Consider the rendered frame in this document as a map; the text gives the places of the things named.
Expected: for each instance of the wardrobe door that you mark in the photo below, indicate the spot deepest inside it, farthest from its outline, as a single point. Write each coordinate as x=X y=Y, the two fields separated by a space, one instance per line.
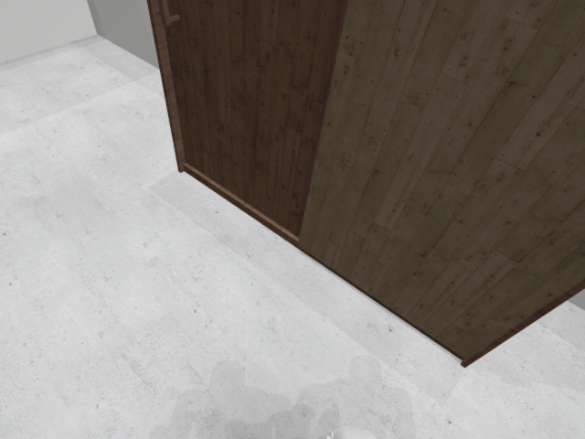
x=251 y=80
x=449 y=178

